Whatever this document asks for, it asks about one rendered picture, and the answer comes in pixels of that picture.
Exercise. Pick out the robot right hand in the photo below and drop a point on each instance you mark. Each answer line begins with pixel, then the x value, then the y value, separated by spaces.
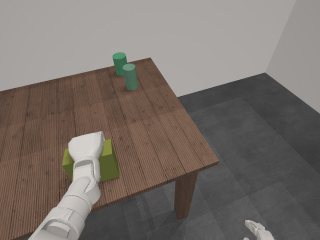
pixel 258 230

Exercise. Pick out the robot left upper arm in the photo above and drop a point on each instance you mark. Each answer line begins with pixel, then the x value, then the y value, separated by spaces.
pixel 47 235

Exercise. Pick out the left robot forearm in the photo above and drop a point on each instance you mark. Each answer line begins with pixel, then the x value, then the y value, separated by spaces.
pixel 68 218

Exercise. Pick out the robot left hand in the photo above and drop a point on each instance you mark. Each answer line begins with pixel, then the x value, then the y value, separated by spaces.
pixel 88 145

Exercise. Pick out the table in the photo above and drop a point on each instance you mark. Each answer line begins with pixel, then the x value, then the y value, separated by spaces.
pixel 155 141

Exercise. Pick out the sponge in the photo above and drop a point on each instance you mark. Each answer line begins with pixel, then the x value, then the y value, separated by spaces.
pixel 109 168

